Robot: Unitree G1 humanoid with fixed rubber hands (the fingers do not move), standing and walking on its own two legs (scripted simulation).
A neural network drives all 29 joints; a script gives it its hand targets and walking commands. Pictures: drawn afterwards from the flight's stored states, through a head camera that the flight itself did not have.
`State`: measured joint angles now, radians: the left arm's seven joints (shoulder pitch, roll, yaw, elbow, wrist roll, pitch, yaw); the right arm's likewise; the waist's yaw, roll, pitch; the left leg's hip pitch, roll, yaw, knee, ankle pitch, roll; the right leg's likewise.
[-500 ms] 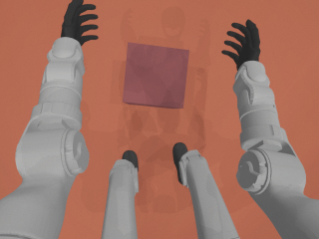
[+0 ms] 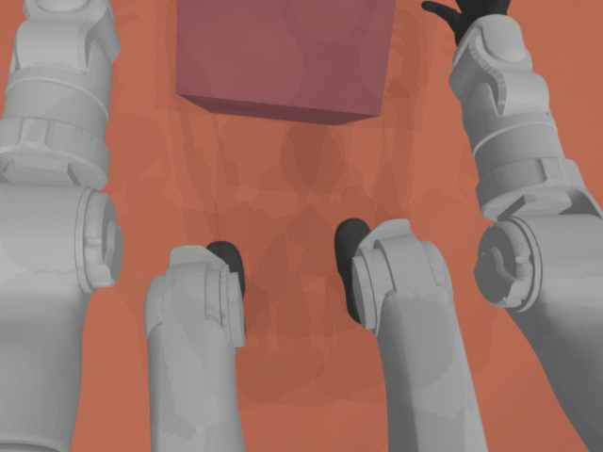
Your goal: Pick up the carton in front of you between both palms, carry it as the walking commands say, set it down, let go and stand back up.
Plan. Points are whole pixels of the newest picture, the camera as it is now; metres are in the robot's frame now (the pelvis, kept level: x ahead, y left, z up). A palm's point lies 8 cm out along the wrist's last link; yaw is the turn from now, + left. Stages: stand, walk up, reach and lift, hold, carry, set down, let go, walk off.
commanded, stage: reach and lift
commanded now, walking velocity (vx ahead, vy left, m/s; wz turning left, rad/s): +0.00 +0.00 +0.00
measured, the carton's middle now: (283, 33) +0.55 -0.01 -0.29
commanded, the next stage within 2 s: none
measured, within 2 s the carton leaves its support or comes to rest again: leaves its support in 0.98 s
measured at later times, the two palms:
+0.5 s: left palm out of the picture +0.58 +0.16 -0.22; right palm (440, 29) +0.53 -0.19 -0.22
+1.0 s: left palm out of the picture +0.57 +0.13 -0.21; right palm (427, 12) +0.54 -0.17 -0.20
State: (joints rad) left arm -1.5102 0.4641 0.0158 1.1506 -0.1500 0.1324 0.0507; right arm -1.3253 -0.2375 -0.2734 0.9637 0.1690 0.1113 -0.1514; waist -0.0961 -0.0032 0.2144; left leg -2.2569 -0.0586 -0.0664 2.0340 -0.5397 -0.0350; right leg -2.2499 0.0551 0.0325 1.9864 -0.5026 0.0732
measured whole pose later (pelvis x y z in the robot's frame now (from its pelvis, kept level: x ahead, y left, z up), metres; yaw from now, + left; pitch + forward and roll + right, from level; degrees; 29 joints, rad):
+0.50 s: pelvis +0.01 +0.00 -0.04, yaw +0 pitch +39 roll -3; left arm -1.56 0.44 -0.07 1.22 -0.21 0.06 0.07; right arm -1.40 -0.25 -0.21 1.11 0.22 0.02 -0.15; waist -0.08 -0.02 0.34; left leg -2.29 -0.04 -0.06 2.21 -0.60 -0.02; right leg -2.28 0.03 0.01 2.16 -0.56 0.06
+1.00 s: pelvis +0.01 +0.00 -0.05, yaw +0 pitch +38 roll -3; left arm -1.55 0.33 0.08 1.16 -0.03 0.17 0.07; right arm -1.42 -0.20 -0.37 1.01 0.05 0.18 -0.12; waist -0.07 -0.01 0.33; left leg -2.28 -0.05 -0.05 2.23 -0.61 -0.02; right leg -2.27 0.05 0.03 2.18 -0.57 0.08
